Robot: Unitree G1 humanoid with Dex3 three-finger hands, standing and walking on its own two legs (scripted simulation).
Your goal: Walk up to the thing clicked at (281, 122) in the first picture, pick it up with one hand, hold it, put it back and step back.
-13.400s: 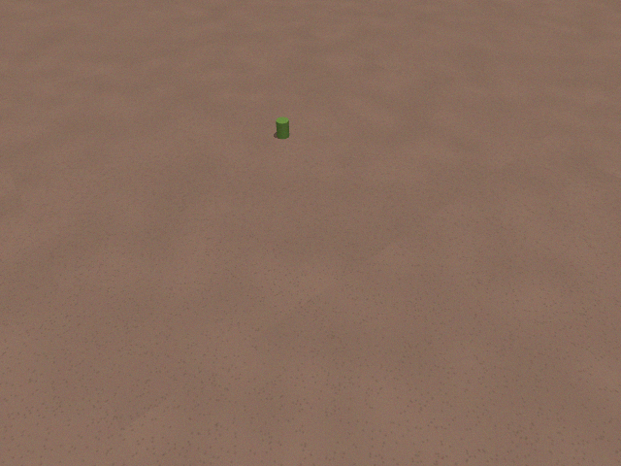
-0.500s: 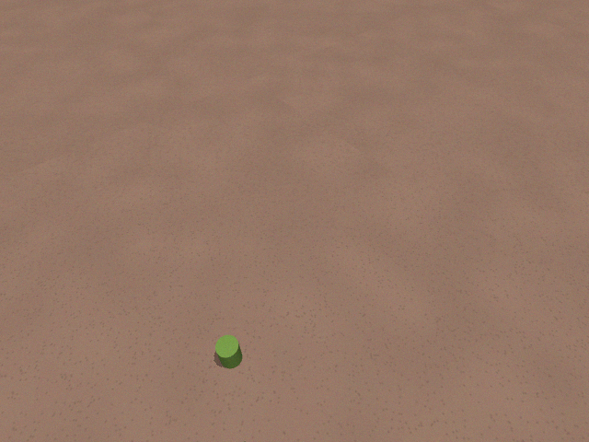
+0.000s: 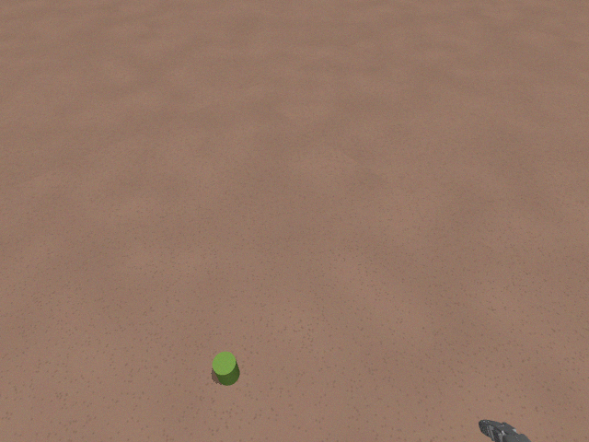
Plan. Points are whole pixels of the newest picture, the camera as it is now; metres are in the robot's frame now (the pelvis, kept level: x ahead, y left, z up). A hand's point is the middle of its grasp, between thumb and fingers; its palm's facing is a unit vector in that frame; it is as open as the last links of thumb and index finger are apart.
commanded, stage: walk up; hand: left
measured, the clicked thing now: (226, 368) +0.47 +0.25 -0.72
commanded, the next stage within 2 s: none
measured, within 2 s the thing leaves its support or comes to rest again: neither
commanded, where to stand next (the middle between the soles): +0.08 +0.01 m, yaw +1 degrees
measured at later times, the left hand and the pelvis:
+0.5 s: hand out of the picture +0.08 +0.26 -0.15, palm faces -0.04 -0.95 -0.32, open 7.4 cm; pelvis +0.00 +0.01 +0.01, yaw -1 degrees
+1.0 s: hand out of the picture +0.08 +0.26 -0.15, palm faces -0.06 -0.92 -0.38, open 7.4 cm; pelvis +0.02 -0.02 +0.00, yaw -2 degrees
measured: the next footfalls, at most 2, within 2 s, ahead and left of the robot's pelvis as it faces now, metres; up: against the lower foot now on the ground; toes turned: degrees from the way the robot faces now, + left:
left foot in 1.38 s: +0.09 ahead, +0.12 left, +0.00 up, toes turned -1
